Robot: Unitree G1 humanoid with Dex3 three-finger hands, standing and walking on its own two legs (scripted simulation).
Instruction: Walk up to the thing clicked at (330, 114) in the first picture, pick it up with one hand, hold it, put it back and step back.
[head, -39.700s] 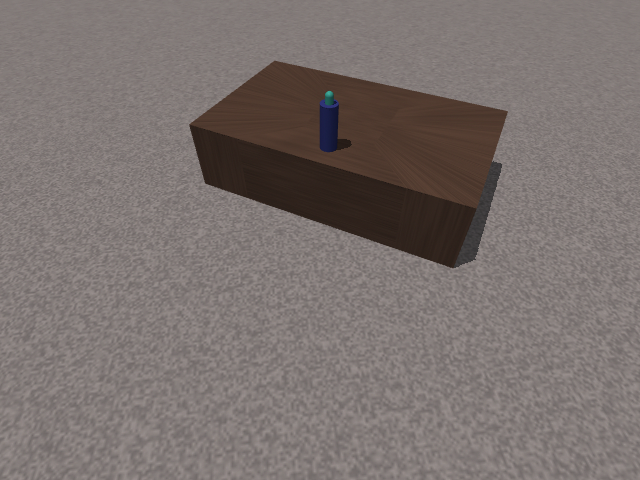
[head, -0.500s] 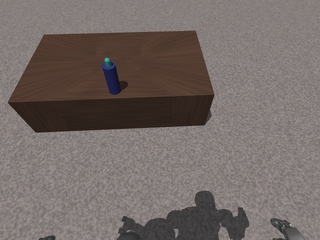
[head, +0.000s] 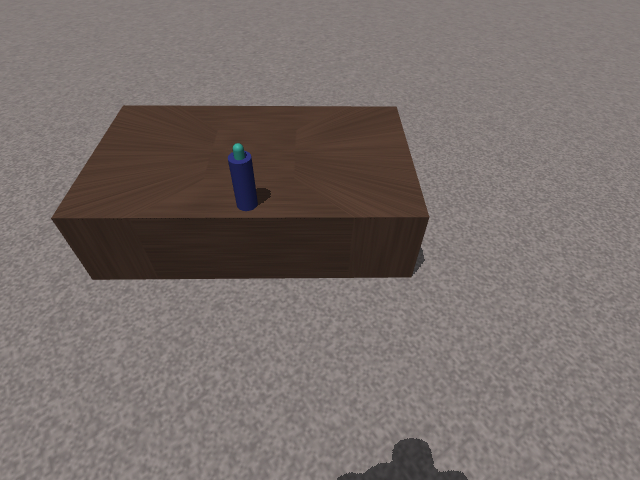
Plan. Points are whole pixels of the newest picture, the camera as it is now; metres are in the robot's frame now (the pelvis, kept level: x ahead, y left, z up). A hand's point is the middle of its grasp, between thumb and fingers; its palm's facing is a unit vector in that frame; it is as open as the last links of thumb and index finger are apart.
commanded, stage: step back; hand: left
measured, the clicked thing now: (242, 176) +1.07 +0.25 -0.32
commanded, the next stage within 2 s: stand in 0.62 s
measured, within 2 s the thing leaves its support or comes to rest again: neither
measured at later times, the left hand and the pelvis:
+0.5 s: hand out of the picture +0.12 +0.28 -0.15, palm faces +0.02 -0.93 -0.36, open 7.3 cm; pelvis +0.04 +0.02 +0.00, yaw +0 degrees
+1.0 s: hand out of the picture +0.13 +0.25 -0.14, palm faces -0.03 -0.94 -0.33, open 7.3 cm; pelvis +0.03 +0.01 +0.02, yaw +0 degrees
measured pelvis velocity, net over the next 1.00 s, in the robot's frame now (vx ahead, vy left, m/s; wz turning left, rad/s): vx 0.03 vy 0.01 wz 0.00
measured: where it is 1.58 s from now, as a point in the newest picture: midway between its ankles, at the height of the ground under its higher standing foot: outside the picture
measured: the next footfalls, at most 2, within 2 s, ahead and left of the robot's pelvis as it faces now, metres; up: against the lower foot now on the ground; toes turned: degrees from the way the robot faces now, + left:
none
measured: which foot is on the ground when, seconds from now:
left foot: down 0.00-1.00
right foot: down 0.00-1.00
